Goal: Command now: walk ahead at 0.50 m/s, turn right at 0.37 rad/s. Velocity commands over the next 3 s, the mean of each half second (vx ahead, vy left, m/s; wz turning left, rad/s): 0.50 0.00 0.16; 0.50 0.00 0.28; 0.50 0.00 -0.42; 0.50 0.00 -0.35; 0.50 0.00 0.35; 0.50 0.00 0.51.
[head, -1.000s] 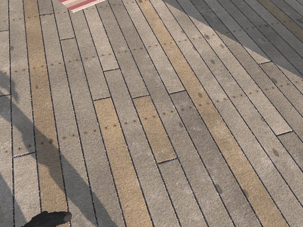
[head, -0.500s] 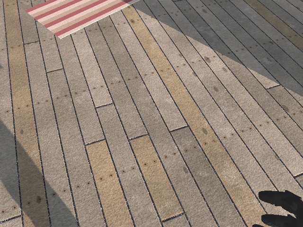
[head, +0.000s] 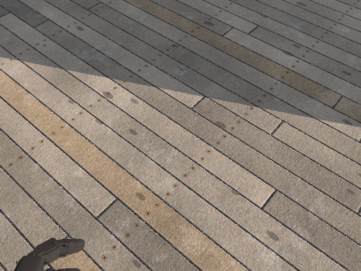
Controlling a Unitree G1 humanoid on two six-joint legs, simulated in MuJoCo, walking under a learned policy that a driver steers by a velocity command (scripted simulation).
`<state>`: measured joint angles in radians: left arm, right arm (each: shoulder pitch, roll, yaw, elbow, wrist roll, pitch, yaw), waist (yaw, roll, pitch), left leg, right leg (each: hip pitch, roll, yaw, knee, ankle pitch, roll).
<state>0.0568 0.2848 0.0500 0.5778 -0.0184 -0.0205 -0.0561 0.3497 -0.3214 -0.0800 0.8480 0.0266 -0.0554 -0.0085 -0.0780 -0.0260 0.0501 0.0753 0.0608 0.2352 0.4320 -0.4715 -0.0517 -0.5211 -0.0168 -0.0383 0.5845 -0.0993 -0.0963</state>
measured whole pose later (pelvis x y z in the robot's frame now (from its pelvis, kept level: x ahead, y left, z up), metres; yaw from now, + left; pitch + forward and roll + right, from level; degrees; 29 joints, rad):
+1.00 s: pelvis +0.57 +0.08 +0.02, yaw +17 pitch +2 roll +1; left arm 0.10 0.27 0.03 0.71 -0.01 -0.09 -0.04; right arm 0.32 -0.29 -0.05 0.78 0.01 -0.06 0.00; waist -0.07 -0.04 0.02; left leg 0.03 -0.09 -0.06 0.28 -0.35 0.06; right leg -0.59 -0.05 0.01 0.53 0.05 -0.02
